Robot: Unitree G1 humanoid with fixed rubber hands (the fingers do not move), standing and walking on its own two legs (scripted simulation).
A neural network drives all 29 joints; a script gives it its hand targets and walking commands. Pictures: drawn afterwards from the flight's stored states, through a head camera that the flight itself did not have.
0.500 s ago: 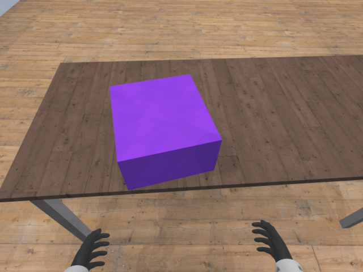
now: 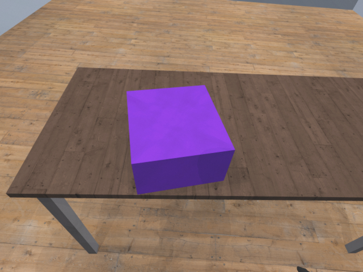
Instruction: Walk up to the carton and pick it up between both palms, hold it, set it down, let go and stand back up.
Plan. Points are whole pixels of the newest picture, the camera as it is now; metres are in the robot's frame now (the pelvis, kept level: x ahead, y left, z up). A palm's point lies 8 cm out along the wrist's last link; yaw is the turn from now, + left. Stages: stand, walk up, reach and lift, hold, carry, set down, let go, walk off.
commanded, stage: stand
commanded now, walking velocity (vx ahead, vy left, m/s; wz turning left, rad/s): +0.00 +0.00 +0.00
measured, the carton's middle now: (174, 135) +0.47 +0.02 +0.00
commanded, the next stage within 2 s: none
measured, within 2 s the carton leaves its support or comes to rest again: neither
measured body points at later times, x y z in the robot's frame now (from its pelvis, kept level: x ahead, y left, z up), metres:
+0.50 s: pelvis -0.06 +0.02 +0.00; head -0.08 +0.03 +0.45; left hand -0.02 +0.31 -0.14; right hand -0.01 -0.26 -0.13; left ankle +0.03 +0.16 -0.73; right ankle -0.07 -0.14 -0.73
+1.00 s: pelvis -0.06 +0.02 +0.00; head -0.07 +0.03 +0.45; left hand -0.03 +0.31 -0.14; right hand -0.02 -0.27 -0.13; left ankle +0.03 +0.16 -0.73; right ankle -0.07 -0.14 -0.73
